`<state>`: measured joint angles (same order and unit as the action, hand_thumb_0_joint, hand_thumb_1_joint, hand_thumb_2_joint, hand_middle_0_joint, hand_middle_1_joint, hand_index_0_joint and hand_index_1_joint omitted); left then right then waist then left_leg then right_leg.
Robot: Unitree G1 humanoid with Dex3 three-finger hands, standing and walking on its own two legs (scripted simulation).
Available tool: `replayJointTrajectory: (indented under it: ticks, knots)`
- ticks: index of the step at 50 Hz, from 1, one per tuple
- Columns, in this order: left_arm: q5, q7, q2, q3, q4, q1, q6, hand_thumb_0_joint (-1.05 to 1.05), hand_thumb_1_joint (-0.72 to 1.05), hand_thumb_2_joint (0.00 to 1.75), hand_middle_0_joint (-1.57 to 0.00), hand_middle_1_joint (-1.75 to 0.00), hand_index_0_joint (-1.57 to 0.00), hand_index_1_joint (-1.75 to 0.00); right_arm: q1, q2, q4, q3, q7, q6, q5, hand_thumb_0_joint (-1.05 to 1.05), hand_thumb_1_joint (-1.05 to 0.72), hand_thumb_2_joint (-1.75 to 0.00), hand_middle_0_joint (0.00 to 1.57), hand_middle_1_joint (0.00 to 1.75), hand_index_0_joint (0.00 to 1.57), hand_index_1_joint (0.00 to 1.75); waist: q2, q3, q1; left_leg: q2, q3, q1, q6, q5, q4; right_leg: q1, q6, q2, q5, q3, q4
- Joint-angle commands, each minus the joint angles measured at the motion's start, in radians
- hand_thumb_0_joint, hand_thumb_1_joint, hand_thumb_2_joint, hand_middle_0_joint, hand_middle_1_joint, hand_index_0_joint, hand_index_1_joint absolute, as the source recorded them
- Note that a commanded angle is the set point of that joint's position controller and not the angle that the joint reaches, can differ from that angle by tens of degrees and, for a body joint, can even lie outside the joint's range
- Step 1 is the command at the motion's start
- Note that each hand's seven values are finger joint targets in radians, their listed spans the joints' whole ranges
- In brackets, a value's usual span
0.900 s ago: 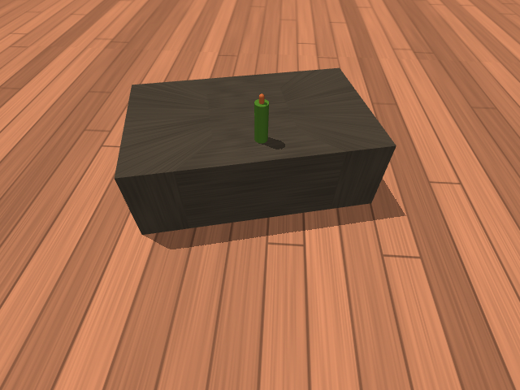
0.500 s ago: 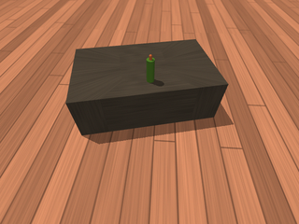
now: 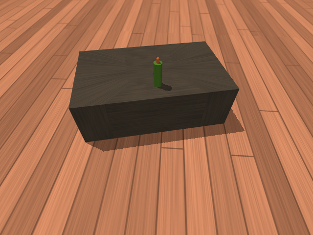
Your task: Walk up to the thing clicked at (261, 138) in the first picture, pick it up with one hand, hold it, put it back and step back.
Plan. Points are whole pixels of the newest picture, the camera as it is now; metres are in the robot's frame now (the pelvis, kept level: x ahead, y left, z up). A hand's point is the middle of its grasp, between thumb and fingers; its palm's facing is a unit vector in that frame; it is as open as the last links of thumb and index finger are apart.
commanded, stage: stand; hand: right
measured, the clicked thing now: (157, 71) +1.14 +0.01 -0.28
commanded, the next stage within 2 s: walk up in 0.22 s
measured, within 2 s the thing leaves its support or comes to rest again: neither
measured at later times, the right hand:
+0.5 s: hand out of the picture +0.14 -0.24 -0.15, palm faces -0.14 +0.92 -0.38, open 7.4 cm
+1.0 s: hand (207, 190) +0.30 -0.17 -0.19, palm faces -0.19 +0.93 -0.30, open 7.4 cm
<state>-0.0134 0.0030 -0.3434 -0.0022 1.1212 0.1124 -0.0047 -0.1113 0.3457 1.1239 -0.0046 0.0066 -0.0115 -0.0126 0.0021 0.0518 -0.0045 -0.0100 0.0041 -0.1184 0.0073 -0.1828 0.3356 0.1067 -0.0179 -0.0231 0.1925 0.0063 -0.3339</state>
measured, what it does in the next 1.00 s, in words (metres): walks ahead: left foot, then right foot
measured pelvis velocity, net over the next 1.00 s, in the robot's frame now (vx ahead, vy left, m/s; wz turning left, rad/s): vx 0.24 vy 0.09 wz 0.19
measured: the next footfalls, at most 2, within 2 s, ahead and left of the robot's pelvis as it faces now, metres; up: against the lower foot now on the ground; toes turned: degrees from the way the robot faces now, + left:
left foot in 0.54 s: +0.17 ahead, +0.23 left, +0.00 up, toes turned +10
right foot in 0.94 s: +0.37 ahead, -0.01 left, +0.00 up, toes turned +5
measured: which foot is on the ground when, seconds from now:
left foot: down 0.00-0.30, up 0.32-0.52, down 0.54-0.96, up 0.98-1.00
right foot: down 0.00-0.56, up 0.58-0.92, down 0.94-1.00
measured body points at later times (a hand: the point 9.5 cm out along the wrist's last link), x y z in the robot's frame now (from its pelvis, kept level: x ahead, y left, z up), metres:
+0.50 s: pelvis +0.05 +0.04 -0.01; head +0.06 +0.05 +0.44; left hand +0.04 +0.39 -0.13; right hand +0.15 -0.29 -0.12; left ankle +0.10 +0.20 -0.73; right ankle -0.01 -0.13 -0.75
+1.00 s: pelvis +0.24 +0.09 -0.03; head +0.24 +0.06 +0.41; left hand +0.26 +0.43 -0.11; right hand +0.31 -0.22 -0.17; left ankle +0.13 +0.21 -0.72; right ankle +0.33 -0.01 -0.75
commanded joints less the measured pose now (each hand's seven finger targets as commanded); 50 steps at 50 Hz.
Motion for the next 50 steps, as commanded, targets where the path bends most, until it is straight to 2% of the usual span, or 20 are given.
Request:
replayJointTrajectory:
  ticks: [1,10,11,13,15,16,22,25,27,28,29,30,31,32,34,39,45,47,48,50]
  knots:
    - [0.004,-0.013,-0.211,0.039,-0.062,-0.036,-0.026,0.00,0.90,0.90,-0.20,-0.30,-0.20,-0.30,0.039,0.213,-0.066,0.038,-0.017,-0.025,0.005,0.00,-0.90,-0.90,0.20,0.30,0.20,0.30,-0.002,-0.083,0.001,0.135,0.100,0.018,0.024,0.168,-0.047,-0.015,0.040,-0.109,-0.139,-0.081,0.052]
    - [0.001,-0.011,-0.209,0.040,-0.060,-0.024,-0.024,0.00,0.90,0.90,-0.20,-0.30,-0.20,-0.30,0.037,0.215,-0.064,0.037,-0.017,-0.024,0.004,0.00,-0.90,-0.90,0.20,0.30,0.20,0.30,0.000,-0.066,0.001,0.129,0.099,0.010,0.021,0.130,-0.055,-0.004,0.039,-0.109,-0.121,-0.084,0.061]
    - [-0.008,0.004,-0.323,0.108,-0.105,0.044,-0.046,0.00,0.90,0.90,-0.20,-0.30,-0.20,-0.30,-0.016,0.296,-0.127,0.103,0.015,-0.019,-0.014,0.00,-0.90,-0.90,0.20,0.30,0.20,0.30,0.030,-0.135,-0.014,0.085,0.137,-0.068,0.086,-0.327,0.021,-0.091,0.078,-0.067,0.293,-0.047,-0.042]
    - [-0.024,0.010,-0.335,0.130,-0.089,0.098,-0.054,0.00,0.90,0.90,-0.20,-0.30,-0.20,-0.30,0.033,0.272,-0.151,0.103,0.036,-0.007,-0.025,0.00,-0.90,-0.90,0.20,0.30,0.20,0.30,-0.006,0.006,-0.061,0.060,0.137,-0.359,0.081,-0.513,0.088,-0.087,0.125,-0.130,0.541,-0.163,-0.022]
    - [-0.032,0.003,-0.385,0.156,-0.112,0.154,-0.067,0.00,0.90,0.90,-0.20,-0.30,-0.20,-0.30,0.126,0.223,-0.223,0.104,0.051,-0.004,-0.038,0.00,-0.90,-0.90,0.20,0.30,0.20,0.30,-0.184,0.067,-0.111,0.030,0.024,-0.553,0.033,-0.301,0.507,-0.102,0.258,-0.395,0.634,-0.441,0.226]
    - [-0.034,-0.001,-0.380,0.156,-0.138,0.136,-0.079,0.00,0.90,0.90,-0.20,-0.30,-0.20,-0.30,0.113,0.231,-0.233,0.110,0.053,-0.008,-0.042,0.00,-0.90,-0.90,0.20,0.30,0.20,0.30,-0.121,0.083,-0.099,0.084,0.085,-0.599,0.014,-0.268,0.540,-0.122,0.295,-0.450,0.526,-0.478,0.234]
    - [-0.036,0.013,-0.364,0.155,-0.225,0.002,-0.093,0.00,0.90,0.90,-0.20,-0.30,-0.20,-0.30,-0.039,0.241,-0.240,0.135,0.090,-0.022,-0.020,0.00,-0.90,-0.90,0.20,0.30,0.20,0.30,-0.174,0.036,-0.005,0.138,0.042,-0.329,0.002,-0.207,0.362,-0.012,0.210,-0.284,0.245,-0.116,0.119]
    - [-0.023,0.028,-0.350,0.143,-0.240,-0.010,-0.079,0.00,0.90,0.90,-0.20,-0.30,-0.20,-0.30,-0.141,0.239,-0.208,0.158,0.089,-0.024,-0.021,0.00,-0.90,-0.90,0.20,0.30,0.20,0.30,-0.127,0.018,0.060,0.056,-0.084,-0.048,-0.011,0.012,0.219,0.196,0.147,-0.194,0.214,0.056,-0.042]
    - [-0.024,0.032,-0.284,0.123,-0.242,0.050,-0.065,0.00,0.90,0.90,-0.20,-0.30,-0.20,-0.30,-0.300,0.286,-0.157,0.188,0.069,-0.027,-0.025,0.00,-0.90,-0.90,0.20,0.30,0.20,0.30,0.070,-0.077,0.125,-0.008,-0.111,0.229,0.012,-0.048,0.245,0.352,0.122,-0.126,0.137,0.140,-0.380]
    - [-0.023,0.037,-0.212,0.101,-0.252,0.088,-0.059,0.00,0.90,0.90,-0.20,-0.30,-0.20,-0.30,-0.417,0.355,-0.143,0.209,0.053,-0.029,-0.033,0.00,-0.90,-0.90,0.20,0.30,0.20,0.30,0.305,-0.094,0.176,0.111,0.133,0.290,0.082,-0.321,0.092,0.496,0.092,-0.040,0.304,0.167,-0.712]
    - [-0.003,0.033,-0.189,0.091,-0.285,0.091,-0.059,0.00,0.90,0.90,-0.20,-0.30,-0.20,-0.30,-0.372,0.440,-0.191,0.207,0.048,-0.043,-0.036,0.00,-0.90,-0.90,0.20,0.30,0.20,0.30,0.389,-0.079,0.146,0.338,0.687,0.208,0.190,-0.651,-0.159,0.638,0.074,0.064,0.430,0.050,-0.859]
    - [-0.010,0.025,-0.305,0.112,-0.281,0.045,-0.054,0.00,0.90,0.90,-0.20,-0.30,-0.20,-0.30,-0.273,0.480,-0.225,0.211,0.053,-0.040,-0.002,0.00,-0.90,-0.90,0.20,0.30,0.20,0.30,0.244,-0.019,0.120,0.424,0.796,0.050,0.279,-0.767,-0.218,0.567,0.082,-0.025,0.435,-0.050,-0.869]
    - [-0.008,0.025,-0.336,0.107,-0.279,0.025,-0.061,0.00,0.90,0.90,-0.20,-0.30,-0.20,-0.30,-0.223,0.466,-0.242,0.204,0.049,-0.036,0.003,0.00,-0.90,-0.90,0.20,0.30,0.20,0.30,0.176,0.030,0.091,0.429,0.778,0.004,0.301,-0.695,-0.204,0.572,0.081,-0.066,0.386,-0.066,-0.871]
    - [0.003,0.025,-0.334,0.109,-0.252,0.064,-0.064,0.00,0.90,0.90,-0.20,-0.30,-0.20,-0.30,-0.185,0.407,-0.259,0.184,0.041,-0.044,0.002,0.00,-0.90,-0.90,0.20,0.30,0.20,0.30,0.100,0.049,0.052,0.360,0.576,-0.003,0.260,-0.520,-0.133,0.554,0.081,-0.098,0.289,-0.086,-0.839]
    - [0.015,0.034,-0.317,0.116,-0.212,0.155,-0.062,0.00,0.90,0.90,-0.20,-0.30,-0.20,-0.30,-0.170,0.332,-0.274,0.154,0.033,-0.060,0.002,0.00,-0.90,-0.90,0.20,0.30,0.20,0.30,0.107,0.024,0.018,0.270,0.360,-0.013,0.208,-0.280,-0.069,0.486,0.077,-0.115,0.196,-0.055,-0.721]
    - [-0.003,0.058,-0.291,0.120,-0.260,0.107,-0.056,0.00,0.90,0.90,-0.20,-0.30,-0.20,-0.30,-0.184,0.347,-0.304,0.153,0.035,-0.075,0.002,0.00,-0.90,-0.90,0.20,0.30,0.20,0.30,0.153,0.084,0.014,0.268,0.268,-0.149,0.234,-0.257,-0.125,0.373,0.036,-0.114,0.126,-0.017,-0.475]
    - [-0.007,0.059,-0.277,0.148,-0.243,0.222,-0.074,0.00,0.90,0.90,-0.20,-0.30,-0.20,-0.30,-0.116,0.317,-0.350,0.136,0.038,-0.074,0.002,0.00,-0.90,-0.90,0.20,0.30,0.20,0.30,0.071,-0.002,-0.075,0.197,0.131,-0.337,0.163,-0.183,0.091,-0.029,0.048,-0.015,-0.028,0.082,-0.293]
    - [-0.014,0.039,-0.332,0.174,-0.221,0.362,-0.087,0.00,0.90,0.90,-0.20,-0.30,-0.20,-0.30,-0.181,0.238,-0.355,0.105,0.036,-0.068,0.001,0.00,-0.90,-0.90,0.20,0.30,0.20,0.30,-0.176,-0.079,-0.141,0.074,0.022,-0.472,0.113,-0.136,0.483,-0.261,0.080,-0.045,0.188,-0.022,-0.169]
    - [-0.022,0.027,-0.403,0.188,-0.236,0.403,-0.100,0.00,0.90,0.90,-0.20,-0.30,-0.20,-0.30,-0.206,0.178,-0.369,0.087,0.035,-0.067,0.004,0.00,-0.90,-0.90,0.20,0.30,0.20,0.30,-0.351,-0.068,-0.142,-0.061,-0.011,-0.614,0.056,-0.341,0.762,-0.263,0.151,-0.301,0.443,-0.450,0.024]
    - [-0.002,0.025,-0.429,0.172,-0.300,0.233,-0.102,0.00,0.90,0.90,-0.20,-0.30,-0.20,-0.30,-0.225,0.295,-0.343,0.116,0.016,-0.055,-0.002,0.00,-0.90,-0.90,0.20,0.30,0.20,0.30,-0.186,0.030,-0.062,0.025,0.120,-0.606,0.034,-0.327,0.871,-0.048,0.309,-0.478,0.582,-0.735,0.167]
